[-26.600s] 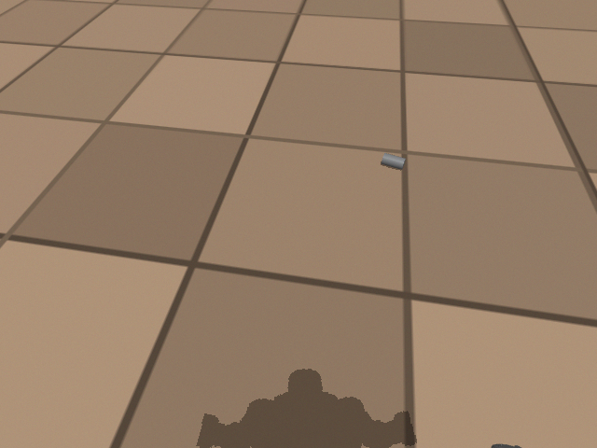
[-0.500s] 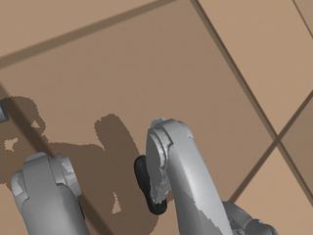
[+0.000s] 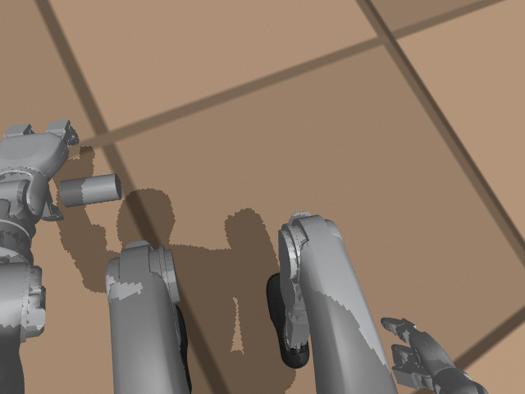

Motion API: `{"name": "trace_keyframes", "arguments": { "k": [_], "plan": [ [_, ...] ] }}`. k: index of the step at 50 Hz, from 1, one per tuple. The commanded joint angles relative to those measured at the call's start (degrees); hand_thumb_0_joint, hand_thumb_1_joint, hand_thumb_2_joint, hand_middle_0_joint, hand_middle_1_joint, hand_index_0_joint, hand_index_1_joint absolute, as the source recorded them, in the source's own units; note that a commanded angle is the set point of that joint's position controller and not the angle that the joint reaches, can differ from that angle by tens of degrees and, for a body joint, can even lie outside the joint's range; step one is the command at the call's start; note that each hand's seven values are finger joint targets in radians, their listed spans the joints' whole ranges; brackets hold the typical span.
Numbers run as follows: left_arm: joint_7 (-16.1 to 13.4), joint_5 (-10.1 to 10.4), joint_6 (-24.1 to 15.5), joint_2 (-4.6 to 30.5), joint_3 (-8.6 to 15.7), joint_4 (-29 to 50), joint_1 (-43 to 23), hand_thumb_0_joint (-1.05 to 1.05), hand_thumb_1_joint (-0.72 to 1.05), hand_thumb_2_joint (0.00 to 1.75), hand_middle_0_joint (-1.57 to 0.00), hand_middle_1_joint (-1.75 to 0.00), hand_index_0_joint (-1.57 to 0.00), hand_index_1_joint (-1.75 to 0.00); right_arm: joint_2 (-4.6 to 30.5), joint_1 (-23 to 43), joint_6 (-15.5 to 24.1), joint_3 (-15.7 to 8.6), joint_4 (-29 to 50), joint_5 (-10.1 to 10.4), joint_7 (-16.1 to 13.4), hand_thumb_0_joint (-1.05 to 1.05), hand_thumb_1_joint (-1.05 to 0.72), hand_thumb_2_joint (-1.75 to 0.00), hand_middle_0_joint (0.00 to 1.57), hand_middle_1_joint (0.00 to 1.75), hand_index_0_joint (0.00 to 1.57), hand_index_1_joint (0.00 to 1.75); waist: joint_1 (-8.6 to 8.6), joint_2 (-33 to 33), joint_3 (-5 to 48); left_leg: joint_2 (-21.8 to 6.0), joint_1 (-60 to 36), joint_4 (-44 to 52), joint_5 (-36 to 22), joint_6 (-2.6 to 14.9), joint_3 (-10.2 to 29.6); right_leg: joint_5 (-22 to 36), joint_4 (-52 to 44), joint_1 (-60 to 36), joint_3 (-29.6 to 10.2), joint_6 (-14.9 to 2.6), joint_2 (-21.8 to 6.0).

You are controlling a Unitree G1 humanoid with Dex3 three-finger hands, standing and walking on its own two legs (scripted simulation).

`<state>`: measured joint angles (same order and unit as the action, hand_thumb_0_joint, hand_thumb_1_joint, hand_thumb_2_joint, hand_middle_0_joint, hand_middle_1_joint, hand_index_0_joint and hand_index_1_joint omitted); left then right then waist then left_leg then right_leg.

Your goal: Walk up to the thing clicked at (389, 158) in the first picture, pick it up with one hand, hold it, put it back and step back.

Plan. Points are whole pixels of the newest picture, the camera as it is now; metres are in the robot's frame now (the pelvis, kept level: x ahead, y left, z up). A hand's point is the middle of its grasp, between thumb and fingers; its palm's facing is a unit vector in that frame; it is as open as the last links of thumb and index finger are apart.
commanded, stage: withdraw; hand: left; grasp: from above
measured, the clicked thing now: (92, 190) +0.49 +0.27 -0.33
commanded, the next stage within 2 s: home in 0.12 s
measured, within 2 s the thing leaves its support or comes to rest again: neither
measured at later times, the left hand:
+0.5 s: hand (47, 155) +0.50 +0.29 -0.16, palm faces -0.33 -0.12 -0.94, open 12.6 cm
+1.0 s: hand out of the picture +0.32 +0.24 +0.06, palm faces -0.17 -0.80 -0.58, open 7.5 cm
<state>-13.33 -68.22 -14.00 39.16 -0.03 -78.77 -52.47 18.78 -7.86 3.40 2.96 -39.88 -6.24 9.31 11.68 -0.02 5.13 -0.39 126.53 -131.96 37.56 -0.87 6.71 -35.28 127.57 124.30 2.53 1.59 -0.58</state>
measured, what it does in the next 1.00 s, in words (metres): rises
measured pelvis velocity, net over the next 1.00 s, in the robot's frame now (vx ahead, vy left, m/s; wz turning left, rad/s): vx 0.02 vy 0.00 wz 0.05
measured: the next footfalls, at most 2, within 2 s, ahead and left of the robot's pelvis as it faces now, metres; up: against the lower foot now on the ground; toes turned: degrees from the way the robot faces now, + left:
none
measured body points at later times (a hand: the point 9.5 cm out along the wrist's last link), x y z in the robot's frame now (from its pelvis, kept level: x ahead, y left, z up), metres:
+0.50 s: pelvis +0.02 +0.01 -0.02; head +0.25 +0.06 +0.36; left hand +0.52 +0.29 -0.11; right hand +0.03 -0.25 -0.13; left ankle +0.09 +0.13 -0.33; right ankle +0.12 -0.13 -0.33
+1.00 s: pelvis +0.02 +0.00 +0.16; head +0.17 +0.04 +0.58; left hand +0.33 +0.28 +0.09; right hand +0.24 -0.24 +0.07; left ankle +0.09 +0.13 -0.33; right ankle +0.11 -0.13 -0.33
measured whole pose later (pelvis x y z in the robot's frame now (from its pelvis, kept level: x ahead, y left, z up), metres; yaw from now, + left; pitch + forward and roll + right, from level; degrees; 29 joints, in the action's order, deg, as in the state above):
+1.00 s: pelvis +0.02 +0.00 +0.16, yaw +3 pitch +30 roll -4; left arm -2.0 -19.7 9.0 22.1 2.6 -20.3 -7.9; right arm 16.0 -3.3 3.3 -1.5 -32.0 1.5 1.5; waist 3.0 -1.0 11.4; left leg -1.2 97.0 -103.8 36.5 -0.7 4.6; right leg -34.8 100.1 95.0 2.5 1.4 -1.3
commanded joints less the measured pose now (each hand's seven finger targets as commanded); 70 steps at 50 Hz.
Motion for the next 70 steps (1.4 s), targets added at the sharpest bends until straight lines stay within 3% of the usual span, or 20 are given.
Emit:
{"name": "trace_keyframes", "arguments": {
  "k": [1,6,9,10,12,14,16,23,29,30,32,34,37,39,42,44,46,55,64,70],
  "plan": [
    [-6.4,-3.08,-3.54,15.49,2.2,3.01,-22.26,0.0,-0.48,0.99,-0.1,-0.99,-0.1,-0.99,10.96,-9.39,0.08,-2.36,0.83,-1.1,-2.11,0.0,-0.89,-0.9,0.2,0.3,0.2,0.3,3.1,-10.02,28.83,2.14,-16.43,10.33,-0.09,2.46,-5.53,-1.58,-12.8,-15.59,2.7,-3.85,2.7],
    [-12.21,-6.25,-4.52,17.12,2.88,-2.9,-27.24,0.0,-0.47,0.98,-0.11,-0.99,-0.11,-0.98,12.77,-11.14,1.29,-1.42,-0.62,-3.1,-2.51,0.0,-0.9,-0.9,0.2,0.3,0.2,0.3,5.26,-14.32,30.8,1.86,-20.72,9.28,-1.91,1.9,-4.11,1.21,-9.36,-11.91,5.48,-3.87,2.61],
    [-15.36,-7.48,-3.29,20.46,5.04,-2.87,-28.85,0.0,-0.48,0.98,-0.1,-0.99,-0.11,-0.99,13.26,-11.5,1.9,-1.2,-1.23,-3.98,-2.48,0.0,-0.9,-0.9,0.2,0.3,0.2,0.3,4.62,-19.88,33.1,1.78,-23.8,9.12,-2.89,1.35,-4.26,2.7,-7.25,-10.96,6.09,-4.05,2.36],
    [-16.02,-7.59,-2.65,20.49,5.27,-3.11,-28.23,0.0,-0.4,0.93,-0.18,-0.91,-0.19,-0.91,13.18,-11.64,2.17,-1.24,-1.55,-4.3,-2.3,0.0,-0.88,-0.89,0.2,0.3,0.2,0.3,4.73,-21.51,33.2,1.49,-24.59,9.13,-3.5,1.17,-4.14,3.39,-6.32,-10.47,6.37,-4.16,2.46],
    [-17.23,-7.19,-1.35,22.38,7.19,0.32,-29.59,0.0,-0.48,0.97,-0.1,-1.0,-0.11,-0.99,13.49,-12.4,2.61,-1.66,-2.03,-4.53,-2.12,0.0,-0.9,-0.89,0.2,0.3,0.2,0.3,4.41,-23.23,36.91,1.49,-26.28,8.68,-5.12,1.19,-4.16,5.52,-5.37,-10.26,6.87,-4.04,2.25],
    [-17.55,-6.89,0.37,22.85,8.3,4.07,-27.17,0.0,-0.32,0.96,-0.26,-0.84,-0.23,-0.83,13.34,-12.93,2.84,-2.27,-1.82,-4.56,-1.41,0.0,-0.88,-0.89,0.2,0.3,0.2,0.3,3.31,-26.79,40.99,1.31,-28.72,8.77,-8.4,0.95,-4.51,8.75,-4.54,-11.74,6.69,-4.26,2.16],
    [-17.18,-4.93,2.54,22.96,9.75,6.87,-24.04,0.0,-0.24,0.94,-0.25,-0.7,-0.23,-0.72,13.53,-13.63,2.74,-3.12,-1.65,-3.96,-0.93,0.0,-0.88,-0.89,0.2,0.3,0.2,0.3,2.19,-27.09,44.1,1.5,-30.17,9.68,-11.14,0.98,-4.84,11.14,-4.64,-12.89,6.79,-4.17,1.64],
    [-8.12,6.15,8.58,17.66,9.8,16.59,-13.02,0.0,0.18,0.82,-0.21,-0.46,-0.19,-0.47,12.42,-16.99,1.08,-6.71,-0.98,-0.01,0.53,0.0,-0.89,-0.9,0.2,0.3,0.2,0.3,-1.73,-22.21,50.22,1.34,-32.56,14.17,-14.69,1.84,-5.27,13.84,-10.34,-21.81,5.21,-4.06,2.03],
    [3.73,20.82,11.71,8.45,7.85,33.84,3.37,0.0,0.63,0.86,-0.2,-0.32,-0.19,-0.33,10.91,-14.22,-0.77,-8.28,4.5,4.06,-0.28,0.0,-0.9,-0.9,0.2,0.3,0.2,0.3,-3.12,-12.01,43.92,0.95,-30.82,22.26,-9.32,2.63,-3.37,10.6,-18.5,-28.43,4.14,-3.43,1.99],
    [5.16,23.2,12.2,8.67,8.98,36.59,6.74,0.0,0.71,0.88,-0.2,-0.3,-0.2,-0.3,10.89,-13.35,-1.08,-8.34,5.77,4.53,-0.68,0.0,-0.9,-0.9,0.2,0.3,0.2,0.3,-3.92,-9.82,43.07,0.95,-30.67,23.24,-9.19,2.82,-3.35,10.81,-20.11,-30.29,3.72,-3.31,1.99],
    [8.04,27.92,12.79,3.77,6.49,42.01,10.59,0.0,0.87,0.9,-0.2,-0.3,-0.2,-0.3,9.31,-12.4,-1.46,-8.08,5.83,5.05,-1.51,0.0,-0.9,-0.9,0.2,0.3,0.2,0.3,-3.58,-6.45,38.31,0.85,-28.87,25.0,-6.9,3.09,-3.55,9.13,-23.28,-31.55,2.99,-3.21,2.01],
    [9.82,32.05,13.13,1.79,6.49,48.43,14.51,0.0,0.9,0.9,-0.2,-0.3,-0.2,-0.3,8.59,-10.43,-1.16,-8.2,7.61,5.67,-2.31,0.0,-0.9,-0.9,0.2,0.3,0.2,0.3,-4.47,-6.76,37.67,0.52,-32.27,27.74,-6.82,2.91,-3.32,8.82,-25.73,-33.22,2.31,-3.24,1.69],
    [10.22,35.86,13.55,2.31,8.52,56.24,17.3,0.0,0.9,0.9,-0.2,-0.3,-0.2,-0.3,7.8,-7.9,-1.01,-8.47,9.25,6.38,-3.66,0.0,-0.9,-0.9,0.2,0.3,0.2,0.3,-6.19,-8.11,38.06,0.24,-36.71,31.64,-5.06,2.75,-3.09,7.03,-28.97,-35.72,1.5,-3.33,1.48],
    [10.17,37.96,14.23,-1.61,6.75,59.56,19.88,0.0,0.9,0.9,-0.2,-0.3,-0.2,-0.3,7.0,-5.86,-0.77,-8.31,9.96,6.79,-4.61,0.0,-0.9,-0.9,0.2,0.3,0.2,0.3,-5.94,-8.6,35.75,0.06,-39.63,34.59,-3.1,2.53,-2.94,5.46,-31.41,-35.84,1.23,-3.38,1.41],
    [9.46,41.5,16.05,-1.85,8.58,64.81,24.27,0.0,0.9,0.9,-0.2,-0.3,-0.2,-0.3,6.95,-3.99,0.01,-8.31,10.9,7.31,-6.16,0.0,-0.9,-0.9,0.2,0.3,0.2,0.3,-7.42,-9.53,36.56,-0.01,-45.46,39.02,-2.35,2.21,-2.56,4.67,-34.77,-39.38,0.73,-3.36,1.01],
    [9.76,44.49,17.99,-6.45,6.2,65.2,30.35,0.0,0.9,0.9,-0.2,-0.3,-0.2,-0.3,6.42,-2.55,0.68,-8.19,11.9,7.61,-7.11,0.0,-0.9,-0.9,0.2,0.3,0.2,0.3,-6.89,-8.33,34.36,-0.06,-47.96,41.93,-2.26,1.99,-2.38,4.42,-37.28,-41.29,0.67,-3.21,0.98],
    [9.55,48.07,19.69,-5.93,7.04,71.62,31.0,0.0,0.9,0.9,-0.2,-0.3,-0.2,-0.3,6.33,-1.18,1.26,-8.07,12.81,7.95,-8.27,0.0,-0.9,-0.9,0.2,0.3,0.2,0.3,-7.28,-9.09,35.46,-0.1,-51.63,44.54,-1.26,2.03,-2.08,3.72,-40.23,-44.05,0.28,-3.04,0.91],
    [8.85,62.23,28.02,-11.16,6.05,79.6,47.2,0.0,0.9,0.9,-0.2,-0.3,-0.2,-0.3,3.62,1.42,4.11,-5.8,15.67,8.56,-12.61,0.0,-0.9,-0.9,0.2,0.3,0.2,0.3,-6.75,-6.24,27.19,-0.18,-62.2,56.74,0.2,2.14,-1.5,1.97,-53.59,-56.12,-0.75,-2.55,0.96],
    [7.7,69.88,34.21,-16.73,7.37,86.03,60.63,0.0,0.9,0.9,-0.2,-0.3,-0.2,-0.3,0.82,-2.89,7.09,-3.03,17.11,8.95,-17.39,0.0,-0.9,-0.9,0.2,0.3,0.2,0.3,-7.48,-5.01,21.67,-0.23,-75.57,68.4,-10.32,1.68,-1.76,10.58,-66.29,-72.11,-0.62,-2.41,1.15],
    [8.25,71.78,36.71,-19.54,6.77,90.9,71.74,0.0,0.9,0.9,-0.2,-0.3,-0.2,-0.3,0.17,-5.83,9.19,-2.79,17.93,8.32,-19.82,0.0,-0.9,-0.9,0.2,0.3,0.2,0.3,-8.28,-5.41,18.49,-0.1,-85.0,75.26,-20.95,1.12,-2.84,19.1,-73.14,-81.95,0.43,-2.19,1.53]
  ]
}}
